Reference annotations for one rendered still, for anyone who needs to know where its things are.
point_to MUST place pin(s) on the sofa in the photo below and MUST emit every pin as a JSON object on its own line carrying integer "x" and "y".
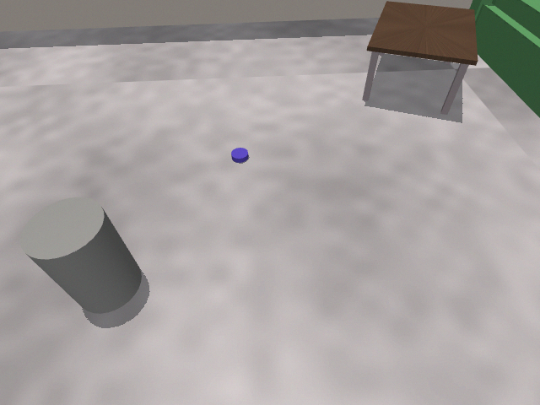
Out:
{"x": 508, "y": 40}

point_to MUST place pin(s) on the coffee table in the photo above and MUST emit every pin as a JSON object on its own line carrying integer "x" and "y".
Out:
{"x": 425, "y": 31}

